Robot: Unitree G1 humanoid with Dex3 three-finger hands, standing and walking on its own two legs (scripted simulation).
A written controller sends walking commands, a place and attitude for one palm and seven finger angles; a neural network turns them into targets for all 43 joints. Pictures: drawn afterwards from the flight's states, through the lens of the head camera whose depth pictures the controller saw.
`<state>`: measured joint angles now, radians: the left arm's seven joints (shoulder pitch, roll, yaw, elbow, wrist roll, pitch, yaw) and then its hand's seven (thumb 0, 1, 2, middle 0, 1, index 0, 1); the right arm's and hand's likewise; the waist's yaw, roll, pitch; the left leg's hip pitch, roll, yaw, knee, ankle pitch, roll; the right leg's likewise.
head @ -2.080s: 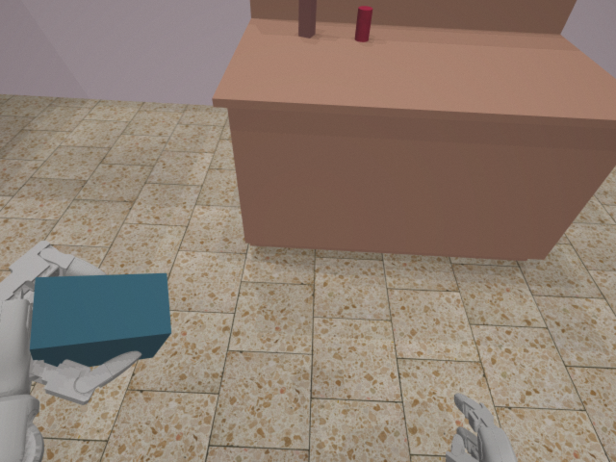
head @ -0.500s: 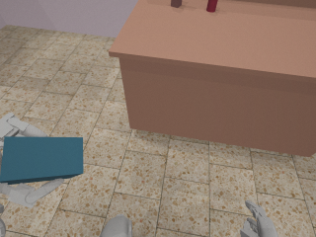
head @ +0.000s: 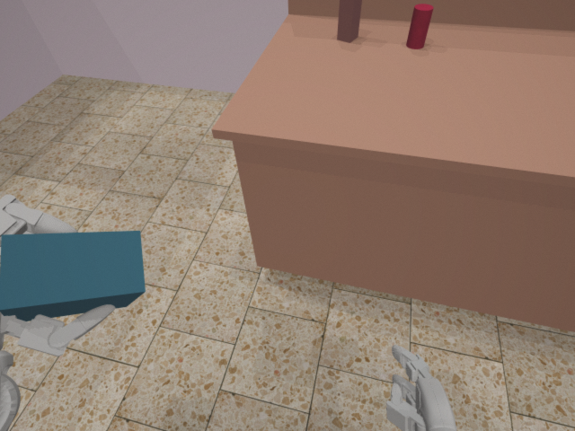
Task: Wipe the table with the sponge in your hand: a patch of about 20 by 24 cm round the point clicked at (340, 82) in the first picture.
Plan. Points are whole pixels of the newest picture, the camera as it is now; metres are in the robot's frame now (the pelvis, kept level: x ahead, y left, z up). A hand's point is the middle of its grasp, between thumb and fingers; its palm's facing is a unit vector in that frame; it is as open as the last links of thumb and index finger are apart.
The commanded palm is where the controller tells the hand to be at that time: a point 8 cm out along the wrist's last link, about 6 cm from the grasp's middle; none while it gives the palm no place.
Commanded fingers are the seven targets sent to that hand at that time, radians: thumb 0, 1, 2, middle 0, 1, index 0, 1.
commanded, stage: turn to face it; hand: left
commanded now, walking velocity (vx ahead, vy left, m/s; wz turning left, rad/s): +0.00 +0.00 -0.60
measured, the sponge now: (94, 275) +0.22 +0.23 +0.18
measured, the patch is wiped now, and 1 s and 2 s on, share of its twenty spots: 0.00 0.00 0.00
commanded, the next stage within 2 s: take the last steps up to it in 0.80 s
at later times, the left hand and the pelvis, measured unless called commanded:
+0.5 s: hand (181, 241) +0.26 +0.15 +0.18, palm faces +0.15 -0.88 -0.44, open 10.4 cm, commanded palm +0.22 +0.20 +0.19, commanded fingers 0.00 0.10 1.30 -1.20 -1.60 -1.20 -1.60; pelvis -0.01 -0.02 +0.01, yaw -17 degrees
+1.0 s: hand (273, 285) +0.22 +0.04 +0.19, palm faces -0.06 -0.87 -0.49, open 10.4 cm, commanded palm +0.19 +0.11 +0.19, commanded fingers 0.00 0.10 1.30 -1.20 -1.60 -1.20 -1.60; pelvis -0.08 -0.06 +0.02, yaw -27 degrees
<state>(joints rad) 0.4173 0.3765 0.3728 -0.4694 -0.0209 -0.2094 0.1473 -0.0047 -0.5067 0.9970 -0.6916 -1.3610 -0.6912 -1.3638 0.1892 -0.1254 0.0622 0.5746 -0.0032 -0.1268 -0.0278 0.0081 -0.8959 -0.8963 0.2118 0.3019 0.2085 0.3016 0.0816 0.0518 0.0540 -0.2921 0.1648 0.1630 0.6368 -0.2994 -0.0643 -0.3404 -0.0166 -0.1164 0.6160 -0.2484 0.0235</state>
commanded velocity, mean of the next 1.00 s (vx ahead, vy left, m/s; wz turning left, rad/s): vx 0.04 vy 0.01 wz -0.38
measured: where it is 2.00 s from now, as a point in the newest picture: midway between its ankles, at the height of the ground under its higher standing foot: outside the picture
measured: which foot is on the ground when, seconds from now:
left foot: down 0.00-0.00, up 0.02-0.36, down 0.38-0.66, up 0.68-1.00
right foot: down 0.00-0.42, up 0.44-0.62, down 0.64-1.00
